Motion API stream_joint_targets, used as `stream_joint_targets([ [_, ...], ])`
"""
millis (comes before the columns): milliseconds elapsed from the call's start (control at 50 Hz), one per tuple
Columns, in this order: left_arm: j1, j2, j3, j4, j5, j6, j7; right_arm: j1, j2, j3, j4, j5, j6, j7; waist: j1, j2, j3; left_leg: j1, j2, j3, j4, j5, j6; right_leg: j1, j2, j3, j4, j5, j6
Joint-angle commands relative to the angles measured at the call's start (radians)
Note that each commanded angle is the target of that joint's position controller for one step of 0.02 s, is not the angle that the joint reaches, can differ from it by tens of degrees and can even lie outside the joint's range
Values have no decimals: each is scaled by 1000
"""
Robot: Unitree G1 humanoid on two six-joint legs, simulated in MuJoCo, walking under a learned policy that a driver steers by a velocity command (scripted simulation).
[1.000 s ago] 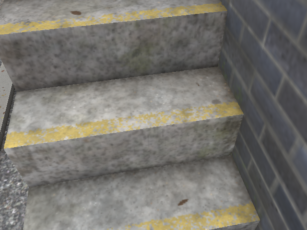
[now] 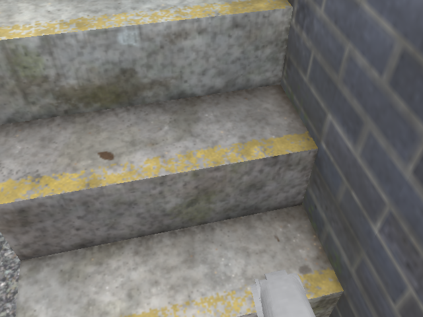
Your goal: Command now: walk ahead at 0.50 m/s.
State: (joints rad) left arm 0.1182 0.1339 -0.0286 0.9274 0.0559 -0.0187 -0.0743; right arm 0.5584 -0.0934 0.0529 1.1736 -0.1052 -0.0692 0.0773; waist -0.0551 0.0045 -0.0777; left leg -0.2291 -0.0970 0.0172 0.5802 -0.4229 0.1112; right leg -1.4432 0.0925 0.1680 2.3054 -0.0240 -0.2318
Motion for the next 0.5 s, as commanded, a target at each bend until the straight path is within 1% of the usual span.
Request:
stream_joint_targets([
  [20, -231, 41, -7, -153, -14, 13, -11, 88, -66, 1, -25, 6, -18, 2, 25, 50, 100, -99, 222, -186, -344, 406, 88, -10, -136, -268, -222, 109, 20],
  [40, -363, 37, -15, -218, -50, 26, 2, 209, -70, 1, 24, 2, -17, -5, -30, 102, 109, -86, 238, -200, -365, 570, 84, -13, -143, -291, -284, 33, 44],
  [60, -409, 20, -24, -244, -45, 36, 13, 312, -74, 7, 58, -9, -13, -9, -54, 123, 87, 49, 264, -216, -344, 713, 85, -71, -143, -300, -351, 3, 61],
  [80, -555, 31, -38, -323, -43, 67, 10, 172, -102, -5, 36, 32, 2, 24, -9, 88, 95, -120, 288, -157, -477, 984, 88, 178, -129, -355, -738, -295, 41],
  [100, -608, -27, -63, -367, -21, 122, -12, 239, -167, -11, 69, 47, 16, 37, 15, 215, 29, -210, 321, -199, -499, 1348, 212, 400, -65, -412, -839, -361, 75],
  [120, -454, -27, -52, -330, -17, 131, -25, 195, -217, -19, 61, 57, -21, 45, 94, 267, 24, -75, 389, -146, -418, 1873, 267, 449, -38, -426, -824, -339, 117],
  [140, -279, 27, -26, -291, -30, 131, -33, 182, -287, -58, 78, 96, -33, 59, 162, 254, -48, 124, 423, -103, -310, 2338, 286, 455, 32, -437, -937, -316, 121],
  [160, -225, 35, -13, -293, -35, 125, -29, 178, -313, -73, 97, 105, -43, 64, 185, 267, -126, 329, 457, -83, -192, 2523, 259, 505, 44, -382, -1154, -357, 103],
  [180, -60, 86, 17, -201, -41, 122, -12, 198, -293, -74, 100, 85, -48, 80, 211, 226, -258, 200, 433, -58, -48, 2721, 203, 779, 65, -351, -1074, -274, 62],
  [200, 107, 124, 32, -109, -78, 116, -2, 143, -258, -72, 56, 41, -47, 91, 240, 99, -345, -95, 403, -112, 82, 2530, 109, 1130, 4, -146, -1155, -203, -25],
  [220, 349, 162, 50, -18, -52, 126, 4, -22, -238, -79, 0, 60, -18, 100, 347, -97, -381, -288, 291, -133, 313, 1881, 38, 1348, -138, 137, -1497, -236, -85],
  [240, 379, 111, 43, -2, 10, 127, -9, -93, -183, -83, 29, 113, 22, 104, 362, -326, -322, -413, 84, -159, 1030, 581, -48, 1211, -349, 516, -1759, -245, -251],
  [260, 278, 214, 100, 99, -81, 66, 172, -300, -220, -141, -185, 103, -26, -6, 202, -40, -155, -390, 21, -75, 1216, 346, -64, 1064, -344, 596, -1927, -665, -177],
  [280, 191, 204, 100, 120, -99, 27, 234, -293, -120, -119, -216, 75, -23, -47, 107, 57, -28, -488, 22, -116, 1286, 410, -27, 956, -344, 501, -1917, -794, -95],
  [300, 23, 16, 35, 48, -7, 1, 62, -239, -11, -74, -108, 134, 33, -8, 123, -152, 61, -786, 118, -264, 1366, 379, 89, 865, -302, 306, -1861, -811, -72],
  [320, -31, -99, 4, 66, -16, -19, 8, -215, -35, -77, -143, 119, 53, -13, 57, -18, 48, -821, 127, -276, 1351, 337, 129, 865, -261, 199, -1856, -658, -48],
  [340, -36, -145, -14, 86, -16, -35, -35, -254, -4, -53, -207, 122, 68, -31, 6, 46, 44, -861, 143, -269, 1392, 287, 134, 858, -226, 104, -1896, -465, 17],
  [360, 37, -127, -6, 103, -12, -49, -51, -227, -11, -42, -233, 105, 74, -41, -17, 99, -4, -884, 178, -239, 1279, 330, 134, 907, -216, 20, -1857, -338, 48],
  [380, 29, -116, -5, 101, -8, -64, -54, -266, -19, -36, -265, 104, 78, -53, -25, 69, -18, -905, 190, -210, 1252, 218, 120, 900, -200, -43, -1883, -292, 56],
  [400, -60, -59, 7, 42, -23, -75, -71, -309, -62, -37, -313, 120, 70, -58, -61, 62, -37, -744, 212, -152, 1116, 41, 50, 782, -182, -144, -1930, -305, 96],
  [420, -143, 77, 45, -15, -25, -62, -75, -287, -123, -43, -296, 131, 66, -58, -67, -26, -52, -572, 182, -100, 1133, -3, 34, 641, -173, -197, -1983, -276, 79],
  [440, -150, 137, 56, -41, -6, -56, -74, -232, -170, -61, -245, 129, 56, -51, -67, -88, -63, -485, 158, -50, 1378, 46, 11, 575, -208, -150, -2049, -266, 40],
  [460, -71, 131, 60, -25, 5, -56, -63, -258, -143, -52, -245, 117, 55, -50, -26, -60, -34, -667, 165, -74, 1513, 50, -4, 699, -266, -46, -2053, -359, 2],
  [480, 118, 84, 49, 36, 7, -61, -46, -376, -117, -40, -285, 92, 55, -61, 50, -55, -5, -956, 170, -107, 1582, -25, 8, 953, -310, 62, -2035, -448, -25],
  [500, 316, 27, 29, 120, 13, -68, -26, -510, -102, -27, -350, 70, 60, -79, 121, -78, -5, -1217, 183, -144, 1582, -39, 35, 1220, -341, 147, -2003, -428, -36],
])
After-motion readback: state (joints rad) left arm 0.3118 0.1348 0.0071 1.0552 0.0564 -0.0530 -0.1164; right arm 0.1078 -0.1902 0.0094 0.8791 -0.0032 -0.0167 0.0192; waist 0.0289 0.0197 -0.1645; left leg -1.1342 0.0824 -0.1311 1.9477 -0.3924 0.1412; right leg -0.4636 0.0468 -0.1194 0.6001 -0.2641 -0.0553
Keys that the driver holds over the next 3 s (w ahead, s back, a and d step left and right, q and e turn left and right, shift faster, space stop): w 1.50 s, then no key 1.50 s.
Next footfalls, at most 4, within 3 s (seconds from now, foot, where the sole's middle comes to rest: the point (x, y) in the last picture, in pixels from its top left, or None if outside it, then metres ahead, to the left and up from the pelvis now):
0.16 right None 0.27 -0.11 -0.56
0.66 left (117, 300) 0.42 0.21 -0.35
1.34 right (203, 131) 0.71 0.01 -0.15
1.84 left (104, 3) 0.92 0.22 0.06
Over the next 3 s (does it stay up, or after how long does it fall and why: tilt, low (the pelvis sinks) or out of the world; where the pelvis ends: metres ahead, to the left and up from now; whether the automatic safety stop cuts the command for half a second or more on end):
stays up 0.89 0.12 0.82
